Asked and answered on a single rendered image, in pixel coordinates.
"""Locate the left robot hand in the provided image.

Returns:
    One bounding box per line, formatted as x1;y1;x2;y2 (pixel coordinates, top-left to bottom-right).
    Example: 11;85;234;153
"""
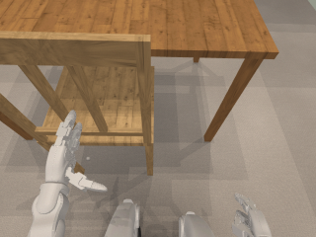
44;110;108;193

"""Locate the right robot hand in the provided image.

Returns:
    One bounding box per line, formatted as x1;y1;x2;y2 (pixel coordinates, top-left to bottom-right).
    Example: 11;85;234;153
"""
231;193;272;237

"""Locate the robot left thigh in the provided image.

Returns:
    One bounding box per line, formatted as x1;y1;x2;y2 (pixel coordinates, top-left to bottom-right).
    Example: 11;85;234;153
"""
104;202;140;237

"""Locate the robot thigh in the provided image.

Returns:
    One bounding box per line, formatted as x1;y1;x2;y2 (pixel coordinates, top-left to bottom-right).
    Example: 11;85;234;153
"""
179;214;215;237
104;202;140;237

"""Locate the table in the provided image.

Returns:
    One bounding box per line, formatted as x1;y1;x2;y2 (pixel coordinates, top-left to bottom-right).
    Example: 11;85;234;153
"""
0;0;279;142

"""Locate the left robot forearm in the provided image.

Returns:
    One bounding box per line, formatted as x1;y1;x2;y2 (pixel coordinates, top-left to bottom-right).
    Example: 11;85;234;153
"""
27;182;70;237

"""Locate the robot right thigh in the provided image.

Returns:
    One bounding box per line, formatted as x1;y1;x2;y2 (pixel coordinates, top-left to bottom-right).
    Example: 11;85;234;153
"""
179;214;215;237

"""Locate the chair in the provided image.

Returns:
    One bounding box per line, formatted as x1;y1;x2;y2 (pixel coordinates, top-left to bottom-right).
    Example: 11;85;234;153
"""
0;31;155;176

